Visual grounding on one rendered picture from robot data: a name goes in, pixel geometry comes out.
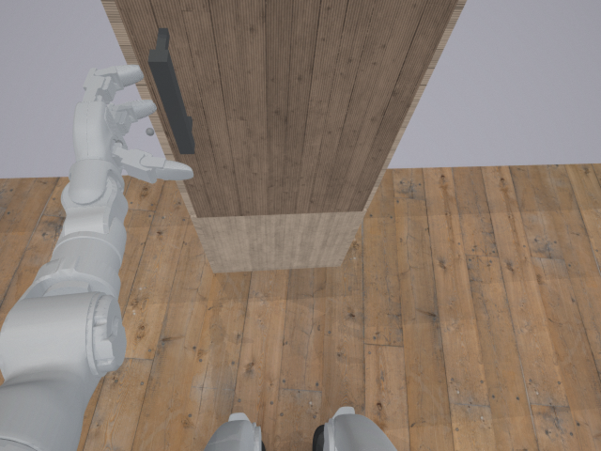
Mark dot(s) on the left robot hand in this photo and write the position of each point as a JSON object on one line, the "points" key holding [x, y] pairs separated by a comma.
{"points": [[97, 127]]}

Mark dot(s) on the robot left shin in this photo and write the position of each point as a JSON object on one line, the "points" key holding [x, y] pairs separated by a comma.
{"points": [[238, 416]]}

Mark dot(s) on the robot right shin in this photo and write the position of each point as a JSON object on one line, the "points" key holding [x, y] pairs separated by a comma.
{"points": [[342, 410]]}

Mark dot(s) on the left robot forearm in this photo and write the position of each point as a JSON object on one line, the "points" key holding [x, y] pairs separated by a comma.
{"points": [[89, 252]]}

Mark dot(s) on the handle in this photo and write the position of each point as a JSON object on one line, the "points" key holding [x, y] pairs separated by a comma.
{"points": [[163, 72]]}

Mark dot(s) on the robot shin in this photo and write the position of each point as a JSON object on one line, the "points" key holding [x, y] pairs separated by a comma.
{"points": [[342, 410], [238, 416]]}

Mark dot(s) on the left robot upper arm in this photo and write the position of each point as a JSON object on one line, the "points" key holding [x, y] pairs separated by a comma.
{"points": [[55, 351]]}

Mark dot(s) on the cupboard door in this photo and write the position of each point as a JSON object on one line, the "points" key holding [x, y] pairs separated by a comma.
{"points": [[295, 103]]}

